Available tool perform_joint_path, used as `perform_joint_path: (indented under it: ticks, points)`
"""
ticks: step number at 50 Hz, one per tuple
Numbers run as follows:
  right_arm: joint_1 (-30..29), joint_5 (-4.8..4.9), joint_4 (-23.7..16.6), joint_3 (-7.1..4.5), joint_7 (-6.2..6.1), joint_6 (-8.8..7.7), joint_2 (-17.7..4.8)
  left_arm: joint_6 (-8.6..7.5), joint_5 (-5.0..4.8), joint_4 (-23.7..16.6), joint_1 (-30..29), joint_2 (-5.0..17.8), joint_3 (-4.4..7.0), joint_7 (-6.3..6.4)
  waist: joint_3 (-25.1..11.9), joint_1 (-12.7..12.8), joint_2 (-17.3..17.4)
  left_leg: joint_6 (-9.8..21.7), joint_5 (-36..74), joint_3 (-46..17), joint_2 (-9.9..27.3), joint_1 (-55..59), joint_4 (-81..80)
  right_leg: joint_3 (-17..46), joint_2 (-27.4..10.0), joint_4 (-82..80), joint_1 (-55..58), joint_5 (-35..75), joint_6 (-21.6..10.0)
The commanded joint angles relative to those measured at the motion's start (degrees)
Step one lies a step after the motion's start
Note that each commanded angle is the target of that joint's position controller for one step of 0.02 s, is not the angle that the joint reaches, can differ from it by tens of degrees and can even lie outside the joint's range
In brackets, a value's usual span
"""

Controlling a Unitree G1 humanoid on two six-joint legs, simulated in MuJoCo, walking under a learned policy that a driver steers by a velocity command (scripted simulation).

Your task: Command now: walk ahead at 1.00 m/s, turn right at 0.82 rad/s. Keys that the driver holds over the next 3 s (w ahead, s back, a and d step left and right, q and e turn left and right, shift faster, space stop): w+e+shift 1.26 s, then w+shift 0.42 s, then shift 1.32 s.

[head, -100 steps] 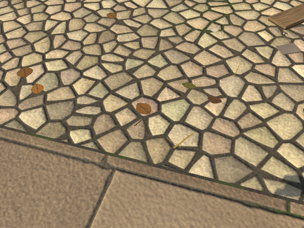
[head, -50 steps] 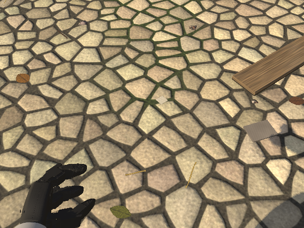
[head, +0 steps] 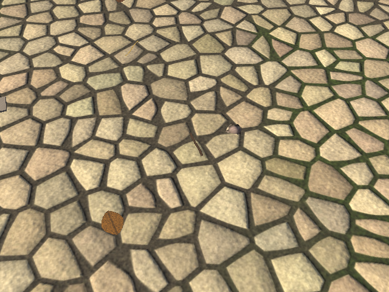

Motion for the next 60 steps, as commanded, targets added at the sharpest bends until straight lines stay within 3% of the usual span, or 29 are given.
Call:
perform_joint_path:
  ticks: [1,3,8,13,15,17,18,19,20,21,22,24,26,30,35,38,39,40,41,42,43,44,45,46,49,53,55,58,60]
  points:
    - [-2.96,-1.25,-8.92,-0.91,-0.14,-2.72,-5.86,-2.09,0.55,-3.78,4.19,6.15,1.35,0.08,-4.49,-3.38,7.47,1.54,2.2,-6.33,3.89,-26.66,-4.02,43.19,-16.82,-27.08,21.76,-21.02,-10.08]
    - [-1.23,-1.95,-8.07,-1.5,-0.69,-1.23,-6.79,-1.78,-0.05,-4.82,0.71,6.0,1.23,0.76,-1.24,-5.83,4.02,-0.92,3.91,-5.63,5.9,-23.6,-10.18,35.27,-12.47,-28.5,13.83,-12.12,-9.86]
    - [-15.33,-2.88,-13.08,-0.55,-1.54,-0.61,-2.95,-1.25,-1.52,-2.86,3.75,5.43,0.94,3.05,2.61,0.13,-0.35,-6.32,20.69,-0.71,3.75,-17.07,-36.94,24.85,-6.22,-27.98,2.31,-0.65,-6.61]
    - [-19.77,0.37,-15.18,-2.48,-0.96,-1.79,-5.42,-0.32,-2.57,0.06,6.64,5.4,1.55,3.61,-1.22,2.82,-4.72,-7.07,27.46,-2.93,0.29,-7.84,-52.75,29.72,-7.12,-22.04,10.73,-1.97,-2.19]
    - [-17.65,1.35,-14.86,-3.83,-0.93,-2.45,-8.15,0.24,-2.28,0.28,5.53,5.39,1.99,4.01,-2.53,0.69,-6.19,-5.84,23.46,-3.89,1.0,-6.31,-55.02,32.01,-9.22,-16.0,17.62,6.12,-0.93]
    - [1.52,1.78,-11.59,-6.03,-1.53,-2.44,-11.42,0.88,-0.08,-1.36,2.02,5.18,1.63,3.24,-16.39,-10.03,-6.75,-2.2,17.23,-3.74,4.95,15.58,-50.35,27.73,-7.63,5.64,16.8,20.9,2.48]
    - [14.91,1.5,-9.45,-6.23,-2.1,-1.54,-13.79,0.8,2.14,-3.07,3.0,-1.08,-0.51,2.74,-26.44,-12.88,1.88,-0.23,3.36,-15.16,15.12,35.52,-45.63,22.55,-4.53,25.26,4.44,-3.89,3.23]
    - [14.28,-1.0,-7.71,-6.57,-0.67,-1.53,-17.37,0.0,-3.3,-6.14,12.79,-3.91,-2.21,2.3,-32.33,-5.33,34.35,10.7,-23.62,-52.59,29.05,46.56,-60.09,16.98,-1.72,42.06,-16.02,-22.02,5.29]
    - [9.32,-1.22,-10.25,-5.66,-0.71,-0.88,-10.11,0.63,-4.33,-3.73,9.23,1.89,-1.65,3.25,-23.14,-8.04,23.49,8.53,-33.39,-50.51,26.24,39.85,-63.4,14.35,-8.34,46.04,-21.86,-15.56,5.73]
    - [7.88,-0.84,-9.81,-4.96,-1.26,-0.2,-7.11,0.87,-2.41,-4.72,1.42,5.87,-0.77,3.13,-14.76,-10.01,13.51,5.99,-23.12,-38.17,23.28,32.06,-62.91,11.55,-9.38,45.37,-23.06,-11.35,5.86]
    - [7.94,-1.44,-8.35,-4.91,-1.31,0.32,-7.37,1.08,-0.81,-5.47,-3.21,5.82,-0.51,2.97,-9.38,-9.88,1.83,4.62,-10.21,-28.99,20.67,24.37,-63.15,10.07,-11.35,43.53,-20.97,-9.55,5.95]
    - [6.09,-2.38,-5.79,-4.42,-1.35,0.19,-6.47,1.21,-0.92,-7.65,-5.67,3.59,-0.43,2.04,-3.31,-6.77,2.74,4.98,2.11,-18.94,18.37,14.01,-64.82,10.29,-15.52,39.14,-18.22,-6.97,5.79]
    - [4.65,-1.03,-3.69,-3.69,-0.69,-0.02,-3.83,2.38,-2.54,-8.83,-5.39,1.34,-0.83,1.71,-1.62,-4.57,5.47,4.98,4.55,-12.88,17.55,9.89,-67.18,9.5,-17.85,38.91,-18.99,-7.89,5.43]
    - [1.53,-1.27,-1.79,-4.12,-0.87,-0.08,-6.15,2.65,-1.7,-10.61,-8.26,0.87,-1.41,0.93,2.8,-2.24,3.58,4.54,15.75,0.99,16.14,4.24,-71.17,8.13,-18.81,32.81,-21.62,2.19,7.15]
    - [7.02,-1.5,1.49,-4.31,-1.39,0.16,-9.55,1.22,-1.4,-12.48,-18.76,1.34,-1.47,-1.17,5.97,-6.08,-0.88,0.26,32.51,13.88,12.96,9.29,-72.84,-1.26,-14.33,12.41,-16.46,14.9,4.49]
    - [9.32,-1.66,2.28,-5.22,-2.41,1.44,-15.01,0.75,-2.04,-13.19,-18.1,4.51,0.11,-2.14,1.08,-2.5,5.87,-2.18,76.01,17.11,14.38,15.72,-62.64,-8.87,-6.57,6.84,-4.35,10.64,1.74]
    - [8.11,-1.6,1.81,-5.67,-2.86,2.2,-16.81,1.17,-2.51,-12.13,-12.01,6.31,1.22,-2.04,-2.45,1.86,8.82,-1.91,87.52,17.23,15.69,16.67,-54.12,-9.48,-4.73,7.45,1.97,6.41,0.72]
    - [5.58,-1.86,0.61,-5.27,-3.28,2.38,-15.58,2.45,-3.12,-8.57,0.7,11.68,4.21,-1.52,-10.51,9.09,9.5,-1.32,102.38,16.59,15.03,11.87,-37.81,-8.97,-1.85,10.21,20.23,6.37,-1.92]
    - [1.34,0.3,-1.88,-5.78,-2.92,1.57,-16.85,2.83,-2.54,-4.53,14.84,12.93,5.32,-0.83,-13.05,15.45,7.74,-1.82,82.44,15.63,13.63,-1.82,-20.38,-0.95,-5.27,-1.4,38.2,10.84,-5.22]
    - [3.38,-2.13,-2.87,-2.54,-1.8,0.13,-5.42,3.54,-2.62,-2.27,16.02,13.91,4.69,0.19,-9.83,9.09,-11.24,-2.82,-4.84,13.41,2.38,-20.44,6.32,11.63,-11.56,1.82,48.84,10.98,-8.23]
    - [8.44,0.08,-8.05,-0.83,-1.04,-2.32,-3.09,1.63,0.16,-6.12,10.68,15.86,4.2,0.04,-23.3,1.46,-17.68,-3.05,-14.43,-0.68,-2.91,-35.77,18.41,46.66,-22.3,-12.02,57.84,-10.67,-21.25]
    - [-0.54,0.56,-9.4,-1.72,-0.84,-3.81,-9.5,0.4,0.09,-6.93,11.38,11.34,4.05,0.43,-23.22,6.65,-7.22,0.03,-5.72,-5.97,1.48,-38.91,11.1,53.01,-22.99,-22.74,55.47,-25.36,-16.8]
    - [-4.31,1.7,-10.72,-1.85,-0.95,-4.28,-9.21,-0.59,0.03,-6.11,9.52,10.55,3.58,0.42,-12.54,3.75,-0.45,0.77,-2.37,-5.1,2.63,-38.78,4.54,51.64,-22.34,-26.05,44.85,-26.07,-14.05]
    - [-3.75,0.6,-9.34,-1.72,-1.3,-4.1,-8.07,-1.36,0.03,-6.35,4.97,9.2,3.01,0.15,-6.37,-0.67,7.4,0.22,0.59,-5.41,4.57,-33.94,-0.61,47.62,-20.5,-26.52,32.57,-20.91,-12.35]
    - [0.38,-1.44,-7.78,-2.42,-1.11,-1.41,-7.55,-1.63,0.07,-6.31,-1.05,6.2,1.88,1.01,-1.75,-6.83,3.23,-3.26,2.38,-5.46,6.96,-24.05,-11.42,33.99,-13.28,-27.05,15.11,-8.02,-11.19]
    - [-12.51,-2.66,-11.8,-1.09,-1.0,-0.62,-3.68,-1.12,-1.19,-4.77,0.34,5.6,1.73,3.36,3.3,-2.16,1.58,-6.87,17.55,-0.47,5.07,-16.13,-33.43,24.21,-7.31,-27.56,-0.1,-2.55,-8.26]
    - [-16.85,-1.87,-13.31,-1.04,-0.46,-0.91,-2.38,-0.6,-1.43,-3.48,2.38,7.03,2.41,3.73,1.72,0.89,-0.46,-7.41,27.43,0.91,2.2,-7.14,-43.05,23.28,-6.18,-26.95,-3.75,-5.45,-5.17]
    - [-18.05,0.8,-14.06,-2.85,-0.39,-1.09,-6.0,-0.48,-2.48,-1.79,4.53,6.34,2.56,4.06,-0.2,1.72,-3.87,-7.96,27.81,-3.36,2.06,-5.24,-49.69,28.25,-8.02,-22.24,5.28,-9.96,-2.87]
    - [-17.26,1.3,-14.1,-3.94,-0.39,-1.5,-7.98,0.07,-2.57,-0.96,5.46,5.38,2.63,4.18,-0.96,0.74,-4.93,-6.86,22.47,-3.44,2.29,-5.63,-52.16,30.39,-9.74,-16.9,13.36,-3.53,-1.64]
Next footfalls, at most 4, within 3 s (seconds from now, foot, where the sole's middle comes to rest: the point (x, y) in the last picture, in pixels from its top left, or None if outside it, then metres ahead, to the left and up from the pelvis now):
0.34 left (173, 263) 0.56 0.12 -0.74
0.82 right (291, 212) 0.78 -0.31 -0.74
1.24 left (332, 138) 1.17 -0.54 -0.74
1.72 right None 0.94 -1.01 -0.74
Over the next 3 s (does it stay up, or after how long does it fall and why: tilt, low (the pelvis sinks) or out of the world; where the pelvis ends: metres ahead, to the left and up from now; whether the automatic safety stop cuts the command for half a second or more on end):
stays up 1.00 -1.18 0.03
